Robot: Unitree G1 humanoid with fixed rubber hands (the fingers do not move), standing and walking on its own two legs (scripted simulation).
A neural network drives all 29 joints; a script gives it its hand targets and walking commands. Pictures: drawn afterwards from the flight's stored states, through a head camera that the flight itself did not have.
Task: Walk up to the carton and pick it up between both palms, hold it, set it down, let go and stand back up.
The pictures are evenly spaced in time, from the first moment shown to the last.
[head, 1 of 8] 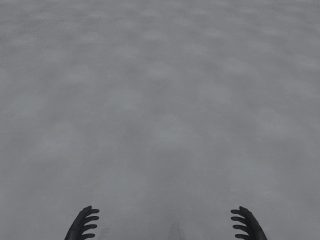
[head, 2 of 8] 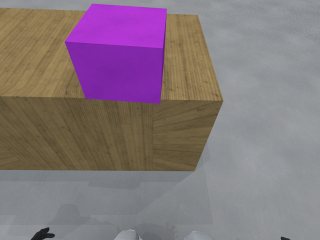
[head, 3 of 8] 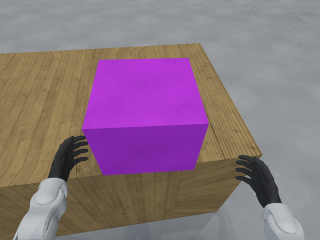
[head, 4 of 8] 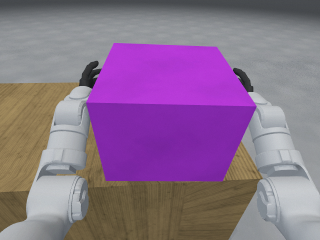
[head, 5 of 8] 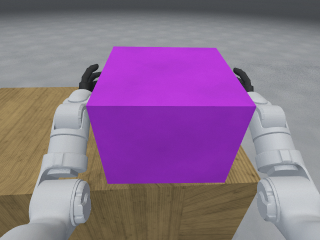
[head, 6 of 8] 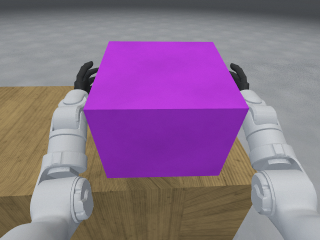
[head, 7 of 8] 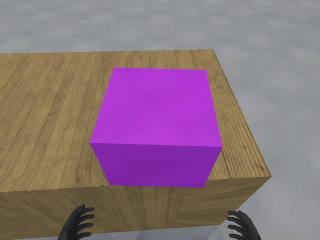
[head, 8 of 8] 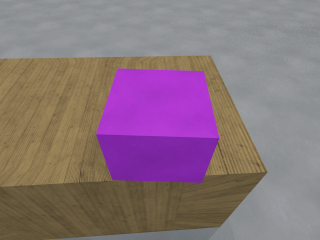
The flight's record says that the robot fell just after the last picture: no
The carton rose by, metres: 0.19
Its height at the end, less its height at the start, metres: +0.00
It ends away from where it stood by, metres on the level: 0.02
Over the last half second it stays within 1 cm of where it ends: yes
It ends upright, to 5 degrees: yes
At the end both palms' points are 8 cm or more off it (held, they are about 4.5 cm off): yes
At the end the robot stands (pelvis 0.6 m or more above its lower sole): yes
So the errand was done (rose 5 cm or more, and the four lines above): yes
